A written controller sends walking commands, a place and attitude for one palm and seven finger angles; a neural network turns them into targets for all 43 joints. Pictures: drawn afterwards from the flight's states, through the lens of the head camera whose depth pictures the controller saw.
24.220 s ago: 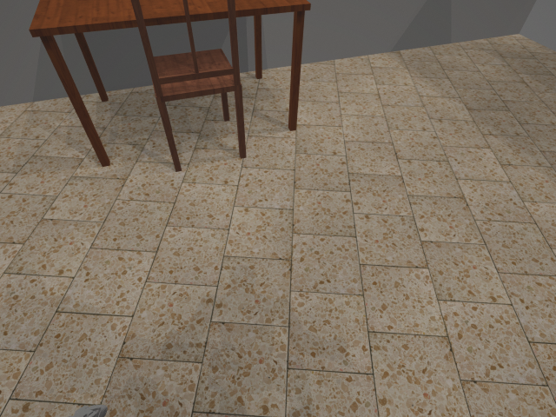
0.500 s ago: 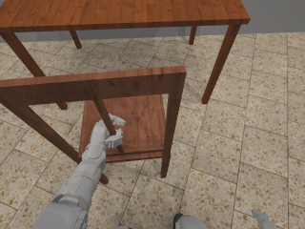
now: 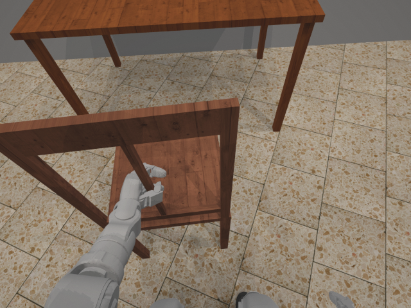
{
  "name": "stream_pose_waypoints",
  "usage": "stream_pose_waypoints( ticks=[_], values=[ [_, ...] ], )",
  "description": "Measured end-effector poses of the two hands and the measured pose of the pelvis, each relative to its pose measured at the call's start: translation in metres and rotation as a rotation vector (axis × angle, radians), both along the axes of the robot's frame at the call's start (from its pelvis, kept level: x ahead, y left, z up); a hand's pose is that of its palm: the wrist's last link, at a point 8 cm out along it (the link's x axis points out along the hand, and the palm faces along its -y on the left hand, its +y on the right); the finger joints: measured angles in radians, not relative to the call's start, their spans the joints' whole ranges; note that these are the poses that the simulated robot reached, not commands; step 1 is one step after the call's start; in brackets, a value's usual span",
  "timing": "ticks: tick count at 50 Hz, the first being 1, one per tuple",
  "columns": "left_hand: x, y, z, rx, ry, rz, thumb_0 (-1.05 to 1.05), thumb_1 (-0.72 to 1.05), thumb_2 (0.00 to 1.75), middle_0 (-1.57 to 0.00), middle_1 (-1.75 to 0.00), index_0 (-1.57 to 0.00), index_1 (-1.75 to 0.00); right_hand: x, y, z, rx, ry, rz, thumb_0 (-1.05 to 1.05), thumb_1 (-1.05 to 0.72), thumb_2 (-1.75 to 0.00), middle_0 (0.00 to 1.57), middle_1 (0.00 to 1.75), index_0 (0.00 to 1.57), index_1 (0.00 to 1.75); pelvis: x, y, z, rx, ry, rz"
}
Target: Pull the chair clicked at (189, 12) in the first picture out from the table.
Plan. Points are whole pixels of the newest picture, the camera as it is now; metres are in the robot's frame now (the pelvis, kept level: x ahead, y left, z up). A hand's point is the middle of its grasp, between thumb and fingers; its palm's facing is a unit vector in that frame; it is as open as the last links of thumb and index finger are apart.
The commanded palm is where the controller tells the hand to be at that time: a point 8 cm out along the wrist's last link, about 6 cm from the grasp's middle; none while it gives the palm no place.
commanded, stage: stop walking, hand still on the chair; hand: left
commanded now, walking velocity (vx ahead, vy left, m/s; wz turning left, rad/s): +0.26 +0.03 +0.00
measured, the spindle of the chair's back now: (149, 186) +0.38 +0.14 -0.06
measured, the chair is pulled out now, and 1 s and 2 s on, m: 0.53 0.64 0.64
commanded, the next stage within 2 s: open the thumb and straighten the fingers in 0.84 s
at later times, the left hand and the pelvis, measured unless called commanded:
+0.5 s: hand (149, 244) +0.24 +0.12 -0.05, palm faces -0.05 -0.99 -0.15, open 4.8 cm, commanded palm +0.23 +0.17 -0.04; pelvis -0.03 +0.02 +0.00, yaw -1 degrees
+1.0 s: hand (149, 245) +0.24 +0.12 -0.05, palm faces -0.05 -0.99 -0.12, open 4.9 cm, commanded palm +0.22 +0.17 -0.03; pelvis -0.03 +0.02 +0.00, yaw +0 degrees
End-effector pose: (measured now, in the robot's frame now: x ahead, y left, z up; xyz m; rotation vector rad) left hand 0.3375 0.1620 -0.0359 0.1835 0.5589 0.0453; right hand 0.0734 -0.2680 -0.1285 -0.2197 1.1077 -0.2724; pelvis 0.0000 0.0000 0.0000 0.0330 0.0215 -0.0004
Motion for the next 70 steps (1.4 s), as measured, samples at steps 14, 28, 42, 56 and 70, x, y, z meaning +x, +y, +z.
stream_pose_waypoints(
  ticks=[14,28,42,56,70],
  values=[
    [-0.08,0.005,0.002,-0.054,-0.037,-0.078,0.01,0.79,0.82,-0.3,-1.25,-0.5,-1.45,-0.027,0.042,0.014,0.036,-0.069,0.049,0.01,-0.91,-0.9,0.2,0.3,0.2,0.3,-0.036,0.019,0.001,-0.038,-0.053,0.008],
    [-0.112,0.01,0.003,-0.038,-0.032,-0.053,0.03,0.77,0.84,-0.33,-1.23,-0.5,-1.45,-0.004,0.057,0.02,0.064,-0.166,0.055,0.01,-0.9,-0.9,0.2,0.3,0.21,0.3,-0.035,0.02,0.005,-0.026,-0.048,-0.014],
    [-0.112,0.011,0.002,-0.04,-0.038,-0.068,0.03,0.77,0.85,-0.33,-1.26,-0.5,-1.45,0.0,0.036,0.032,-0.007,-0.173,0.028,0.01,-0.91,-0.9,0.2,0.3,0.2,0.3,-0.034,0.022,0.006,-0.028,-0.044,-0.016],
    [-0.107,0.013,0.004,-0.073,-0.084,-0.082,0.02,0.56,0.73,-0.4,-1.36,-0.5,-1.45,0.001,0.047,0.027,0.075,-0.206,0.058,0.01,-0.91,-0.9,0.2,0.3,0.2,0.3,-0.036,0.021,-0.002,-0.028,0.036,0.015],
    [-0.1,0.019,0.004,-0.064,-0.048,-0.064,0.0,-0.39,0.27,-0.35,-1.05,-0.36,-1.06,0.021,0.048,0.014,0.083,-0.269,0.108,0.02,-0.91,-0.9,0.2,0.3,0.2,0.3,-0.032,0.023,-0.016,-0.025,0.1,0.026]
  ],
)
